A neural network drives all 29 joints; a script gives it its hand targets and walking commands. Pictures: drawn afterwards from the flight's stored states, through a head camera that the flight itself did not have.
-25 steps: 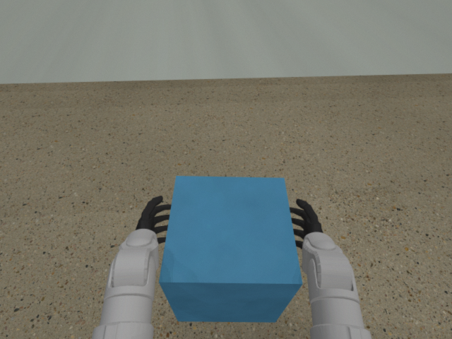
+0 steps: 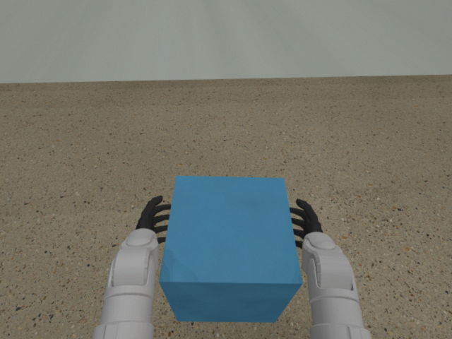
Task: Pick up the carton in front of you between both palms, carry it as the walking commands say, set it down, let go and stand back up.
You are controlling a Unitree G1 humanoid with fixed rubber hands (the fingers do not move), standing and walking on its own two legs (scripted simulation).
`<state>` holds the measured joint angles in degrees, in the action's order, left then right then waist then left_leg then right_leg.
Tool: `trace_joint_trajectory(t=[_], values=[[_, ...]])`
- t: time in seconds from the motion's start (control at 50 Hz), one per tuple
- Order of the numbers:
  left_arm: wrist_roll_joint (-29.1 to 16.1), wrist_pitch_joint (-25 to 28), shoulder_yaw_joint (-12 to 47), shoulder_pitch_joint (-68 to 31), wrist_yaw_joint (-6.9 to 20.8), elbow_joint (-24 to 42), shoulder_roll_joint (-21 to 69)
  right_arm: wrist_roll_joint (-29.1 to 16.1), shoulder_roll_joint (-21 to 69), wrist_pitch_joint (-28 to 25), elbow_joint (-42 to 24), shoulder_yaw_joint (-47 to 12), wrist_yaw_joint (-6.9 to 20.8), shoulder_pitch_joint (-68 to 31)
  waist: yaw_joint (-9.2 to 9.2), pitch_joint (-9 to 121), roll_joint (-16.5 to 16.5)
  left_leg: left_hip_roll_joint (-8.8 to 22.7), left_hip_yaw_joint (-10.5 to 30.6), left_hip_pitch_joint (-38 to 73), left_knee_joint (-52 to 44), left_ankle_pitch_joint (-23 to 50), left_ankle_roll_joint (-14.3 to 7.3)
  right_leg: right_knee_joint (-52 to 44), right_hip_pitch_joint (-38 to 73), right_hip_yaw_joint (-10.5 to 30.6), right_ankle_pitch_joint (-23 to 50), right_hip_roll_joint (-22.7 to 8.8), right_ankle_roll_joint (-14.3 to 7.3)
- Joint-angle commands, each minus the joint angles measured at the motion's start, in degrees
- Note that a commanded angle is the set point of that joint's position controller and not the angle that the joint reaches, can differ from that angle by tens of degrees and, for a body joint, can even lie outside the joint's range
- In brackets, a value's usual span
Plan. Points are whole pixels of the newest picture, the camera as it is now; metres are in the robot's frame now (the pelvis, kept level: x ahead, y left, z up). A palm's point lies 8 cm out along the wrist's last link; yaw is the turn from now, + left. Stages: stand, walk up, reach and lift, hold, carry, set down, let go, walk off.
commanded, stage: carry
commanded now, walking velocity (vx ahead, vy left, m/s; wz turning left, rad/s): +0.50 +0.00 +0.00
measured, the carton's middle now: (228, 253) +0.30 +0.00 -0.04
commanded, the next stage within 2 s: none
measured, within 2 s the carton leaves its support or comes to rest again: neither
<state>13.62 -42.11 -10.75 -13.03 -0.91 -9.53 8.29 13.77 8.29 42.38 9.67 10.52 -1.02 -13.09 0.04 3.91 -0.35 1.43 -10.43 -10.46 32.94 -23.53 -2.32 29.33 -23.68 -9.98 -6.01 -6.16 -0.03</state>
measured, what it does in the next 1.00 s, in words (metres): walks ahead: left foot, then right foot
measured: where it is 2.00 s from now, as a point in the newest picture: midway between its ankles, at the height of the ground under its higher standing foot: (223, 319)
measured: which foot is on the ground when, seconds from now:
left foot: down 0.00-0.28, up 0.30-0.64, down 0.66-1.00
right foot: down 0.00-0.66, up 0.68-0.94, down 0.96-1.00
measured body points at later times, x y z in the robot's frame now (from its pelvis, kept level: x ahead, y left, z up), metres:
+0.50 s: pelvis +0.15 -0.04 +0.02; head +0.17 -0.05 +0.47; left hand +0.45 +0.12 +0.05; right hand +0.46 -0.19 +0.05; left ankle +0.20 +0.11 -0.68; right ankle +0.10 -0.13 -0.73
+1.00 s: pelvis +0.37 +0.00 +0.01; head +0.39 +0.00 +0.46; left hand +0.68 +0.14 +0.04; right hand +0.66 -0.16 +0.04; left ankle +0.37 +0.10 -0.73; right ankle +0.40 -0.11 -0.73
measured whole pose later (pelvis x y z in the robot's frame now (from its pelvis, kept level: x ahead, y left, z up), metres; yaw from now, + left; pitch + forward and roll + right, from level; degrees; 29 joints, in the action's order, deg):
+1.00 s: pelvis +0.37 +0.00 +0.01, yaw -3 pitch +3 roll +0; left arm 11.2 -39.8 -7.7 -9.5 -2.6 -2.4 7.7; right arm 10.9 7.7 39.3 3.8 8.2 -2.0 -9.9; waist -0.1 0.9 0.3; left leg 3.2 -12.7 -14.2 26.2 -13.8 -1.3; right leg 25.2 -18.2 -8.8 -7.5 -3.4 -0.5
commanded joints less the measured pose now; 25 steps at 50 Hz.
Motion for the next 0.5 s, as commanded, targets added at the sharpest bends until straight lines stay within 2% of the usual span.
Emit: trace_joint_trajectory(t=[0.0, 0.02, 0.04, 0.06, 0.08, 0.14, 0.18, 0.2, 0.22, 0.24, 0.26, 0.28, 0.3, 0.32, 0.34, 0.36, 0.38, 0.42, 0.48], values=[[-14.5, 1.78, 32.9, -27.23, 12.42, 3.49, 51.09, -14.24, 49.89, -2.11, -4.07, -32.38, 12.48, -27.5, -0.61, 10.94, -4.12, 10.36, 10.87, -1.76, -17.26, -5.56, -2.19, 0.92, 7.21, -0.27, -10.12, -0.13, 0.56], [-14.63, 1.94, 33.07, -28.37, 12.5, 3.68, 50.92, -14.15, 49.73, -2.18, -4.23, -32.3, 12.43, -27.83, -1.02, 7.48, -5.93, 13.22, 15.9, -1.35, -22.35, -14.58, -4.18, 4.39, 2.15, -2.02, -14.46, 1.7, 1.2], [-14.4, 2.18, 33.03, -29.71, 12.63, 3.93, 50.59, -14.06, 49.88, -2.36, -4.51, -32.12, 12.46, -28.43, -1.33, 3.98, -7.45, 16.73, 20.67, -0.83, -25.87, -17.67, -5.76, 8.73, -2.54, -1.1, -15.32, 1.27, 1.14], [-14.34, 2.38, 33.07, -30.7, 12.66, 4.21, 50.58, -14.09, 50.1, -2.52, -4.86, -32.25, 12.46, -28.88, -1.43, 1.9, -7.43, 18.96, 22.65, 1.36, -27.64, -15.82, -7.01, 11.32, -7.09, 1.04, -14.73, -0.19, 0.88], [-14.47, 2.56, 32.94, -30.86, 12.63, 4.24, 50.71, -14.27, 50.15, -2.7, -5.37, -32.68, 12.41, -29.3, -1.28, 1.17, -6.43, 19.42, 22.05, 5.27, -27.68, -10.07, -7.54, 11.23, -10.63, 2.48, -14.1, -0.84, 0.55], [-14.89, 2.66, 32.94, -28.97, 12.52, 3.95, 50.59, -15.0, 50.16, -2.9, -6.34, -34.26, 11.94, -29.15, -1.23, 6.43, -5.04, 16.64, 14.82, 18.44, -20.71, 18.34, -6.82, 7.3, -11.36, 0.95, -14.65, 1.69, -0.02], [-14.75, 2.43, 32.63, -26.63, 12.39, 3.13, 50.26, -14.57, 49.42, -2.54, -5.98, -34.3, 11.61, -27.23, -1.06, 9.46, -5.73, 14.49, 10.12, 20.11, -16.16, 26.1, -5.47, 0.78, -5.28, -1.64, -12.36, 4.28, -0.6], [-14.47, 2.32, 32.31, -24.96, 12.29, 2.35, 50.24, -14.18, 49.05, -2.33, -5.55, -34.02, 11.47, -26.41, -0.1, 11.08, -5.34, 12.21, 5.64, 16.5, -11.45, 28.77, -3.65, -6.18, 3.87, -3.83, -8.26, 6.1, -1.17], [-13.97, 2.12, 31.78, -24.6, 12.23, 1.98, 50.14, -13.65, 48.82, -2.16, -4.62, -33.39, 11.36, -24.47, 0.15, 14.47, -3.79, 9.97, 1.41, 9.4, -4.08, 31.19, -1.24, -9.21, 18.11, -3.11, -4.92, 5.68, -2.31], [-12.9, 1.79, 30.71, -21.48, 12.14, 1.17, 49.74, -13.6, 48.42, -1.81, -4.86, -33.28, 11.45, -24.53, 1.5, 18.7, 2.24, 6.76, -1.97, -2.48, 7.79, 25.23, 1.84, -11.82, 31.58, 9.76, -8.05, -2.61, -5.99], [-11.91, 1.65, 29.35, -19.55, 12.14, 0.91, 48.59, -13.86, 48.07, -1.41, -5.18, -33.28, 11.65, -24.72, 2.09, 19.21, 14.41, 0.64, -0.54, -17.72, 19.13, 7.7, 3.57, -15.11, 39.13, 30.71, -2.62, -13.87, -12.09], [-12.12, 1.89, 29.45, -20.38, 12.24, 1.51, 48.39, -14.05, 48.3, -1.7, -5.59, -33.79, 11.82, -25.34, 1.66, 16.97, 14.71, -0.18, 5.1, -27.29, 27.02, -8.82, 2.43, -16.02, 41.45, 35.5, 6.37, -17.93, -15.61], [-12.35, 2.18, 30.08, -20.54, 12.26, 2.08, 49.41, -14.0, 48.96, -2.19, -5.59, -33.77, 12.0, -25.43, 1.39, 16.06, 8.91, 2.6, 8.78, -29.67, 31.64, -9.76, 1.23, -14.47, 39.71, 32.17, 10.74, -18.5, -15.39], [-13.17, 2.65, 31.06, -21.11, 12.24, 3.12, 49.72, -14.41, 49.65, -2.69, -5.24, -34.05, 12.15, -24.5, 1.16, 16.02, 4.22, 4.43, 9.68, -30.53, 31.25, -7.41, 0.75, -14.27, 38.16, 28.44, 8.28, -17.34, -13.54], [-14.31, 3.18, 32.48, -22.75, 12.22, 4.85, 49.96, -14.96, 50.07, -3.33, -5.78, -34.74, 12.22, -24.48, 0.93, 15.13, 1.78, 5.86, 9.59, -29.75, 27.01, -3.7, 0.98, -16.16, 35.14, 24.28, 3.62, -15.8, -10.91], [-15.43, 3.64, 33.99, -24.53, 12.21, 6.49, 50.2, -15.51, 50.37, -3.83, -6.74, -35.51, 12.12, -25.04, 0.89, 14.45, 2.35, 6.0, 8.63, -27.6, 21.89, -0.13, 1.65, -18.36, 32.67, 20.22, 0.94, -14.12, -8.98], [-16.4, 4.05, 35.32, -26.0, 12.18, 7.87, 50.27, -15.97, 50.49, -4.19, -8.06, -36.37, 11.87, -25.55, 0.93, 14.19, 4.06, 5.05, 7.01, -25.81, 18.77, 2.64, 2.38, -19.64, 30.95, 17.24, 0.18, -12.62, -8.38], [-17.67, 4.27, 37.56, -27.3, 11.93, 10.74, 50.07, -16.7, 50.08, -4.37, -11.11, -38.37, 11.31, -26.17, 0.79, 13.88, 7.0, 4.51, 5.35, -24.63, 13.95, 6.68, 3.56, -20.95, 29.33, 14.17, -2.01, -11.48, -8.51], [-17.24, 2.98, 37.56, -24.18, 11.35, 10.94, 48.01, -16.34, 47.92, -3.17, -12.66, -38.64, 10.5, -24.44, 0.91, 12.34, 8.22, 4.07, 3.08, -22.78, 4.86, 12.02, 4.06, -21.13, 28.08, 9.79, -0.33, -10.0, -7.99]])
